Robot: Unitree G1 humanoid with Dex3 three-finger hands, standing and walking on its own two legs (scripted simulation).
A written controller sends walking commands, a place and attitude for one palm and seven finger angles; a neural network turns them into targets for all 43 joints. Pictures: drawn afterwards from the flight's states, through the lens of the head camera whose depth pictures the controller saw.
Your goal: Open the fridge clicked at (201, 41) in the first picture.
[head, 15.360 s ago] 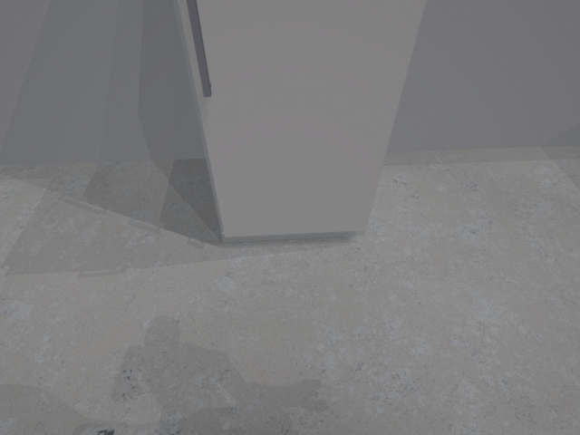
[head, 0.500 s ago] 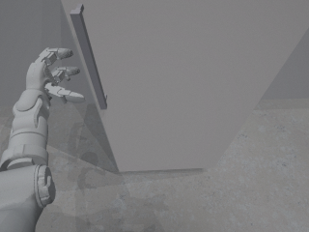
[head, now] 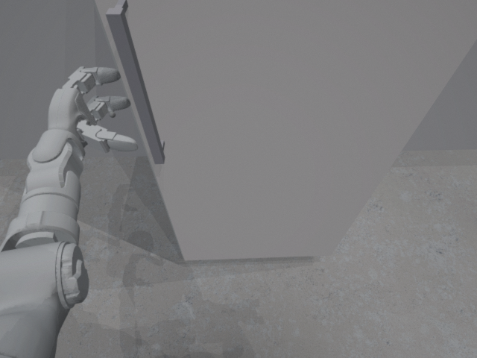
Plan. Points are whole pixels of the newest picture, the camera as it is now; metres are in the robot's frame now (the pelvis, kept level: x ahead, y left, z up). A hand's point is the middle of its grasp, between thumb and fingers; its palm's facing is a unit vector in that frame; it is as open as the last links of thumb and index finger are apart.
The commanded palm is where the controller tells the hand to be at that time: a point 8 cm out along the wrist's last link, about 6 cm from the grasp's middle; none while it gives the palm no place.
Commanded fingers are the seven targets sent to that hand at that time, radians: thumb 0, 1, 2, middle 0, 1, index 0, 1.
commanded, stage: feel for the door with the fingertips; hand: left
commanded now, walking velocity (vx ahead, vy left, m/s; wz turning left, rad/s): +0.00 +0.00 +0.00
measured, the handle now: (144, 96) +0.52 +0.16 +0.15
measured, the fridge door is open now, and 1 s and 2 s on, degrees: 0 0 0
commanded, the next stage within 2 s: slide the fingers in behind the handle in 0.64 s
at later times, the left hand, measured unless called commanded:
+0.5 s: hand (132, 110) +0.47 +0.17 +0.17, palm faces +0.04 -1.00 +0.01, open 14.0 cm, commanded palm +0.45 +0.22 +0.16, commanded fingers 0.00 -0.50 0.30 -0.30 -1.20 -0.30 -1.20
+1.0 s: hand (136, 110) +0.47 +0.17 +0.16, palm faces +0.02 -1.00 +0.02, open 13.8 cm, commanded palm +0.45 +0.22 +0.16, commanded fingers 0.00 -0.50 0.30 -0.30 -1.20 -0.30 -1.20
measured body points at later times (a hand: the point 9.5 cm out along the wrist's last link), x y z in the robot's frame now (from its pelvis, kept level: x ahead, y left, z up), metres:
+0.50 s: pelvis +0.00 +0.00 +0.00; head +0.04 -0.01 +0.45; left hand +0.46 +0.23 +0.17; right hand +0.06 -0.27 -0.12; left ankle +0.03 +0.12 -0.72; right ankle -0.03 -0.12 -0.72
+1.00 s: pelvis -0.01 +0.00 +0.00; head +0.04 -0.01 +0.45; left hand +0.47 +0.22 +0.16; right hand +0.02 -0.27 -0.12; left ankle +0.03 +0.12 -0.72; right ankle -0.03 -0.12 -0.72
